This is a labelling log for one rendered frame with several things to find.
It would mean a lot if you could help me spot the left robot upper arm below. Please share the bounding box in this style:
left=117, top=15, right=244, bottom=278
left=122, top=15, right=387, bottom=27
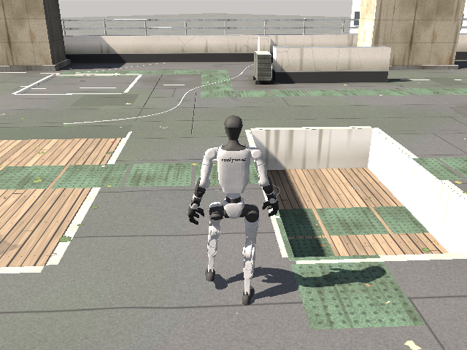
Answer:
left=199, top=147, right=218, bottom=188

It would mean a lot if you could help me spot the robot right hand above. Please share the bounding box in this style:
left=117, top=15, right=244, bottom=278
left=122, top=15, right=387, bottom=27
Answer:
left=262, top=201, right=279, bottom=217

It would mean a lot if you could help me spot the robot left hand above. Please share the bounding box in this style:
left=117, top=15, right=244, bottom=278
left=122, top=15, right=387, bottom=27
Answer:
left=188, top=206, right=204, bottom=225

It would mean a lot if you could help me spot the right robot upper arm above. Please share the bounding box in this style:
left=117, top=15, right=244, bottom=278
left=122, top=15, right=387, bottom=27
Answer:
left=249, top=147, right=270, bottom=187

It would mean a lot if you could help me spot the robot right forearm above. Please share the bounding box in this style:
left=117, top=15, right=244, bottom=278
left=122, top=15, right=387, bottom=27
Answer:
left=263, top=175, right=277, bottom=203

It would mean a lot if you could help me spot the robot right thigh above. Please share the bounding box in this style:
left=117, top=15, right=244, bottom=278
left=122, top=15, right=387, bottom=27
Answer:
left=242, top=204, right=259, bottom=260

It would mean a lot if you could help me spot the robot right shin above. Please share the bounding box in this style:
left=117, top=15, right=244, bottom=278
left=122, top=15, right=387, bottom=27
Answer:
left=243, top=247, right=255, bottom=295

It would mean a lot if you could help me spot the robot left forearm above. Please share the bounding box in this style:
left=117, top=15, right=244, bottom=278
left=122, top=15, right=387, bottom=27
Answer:
left=190, top=177, right=206, bottom=209

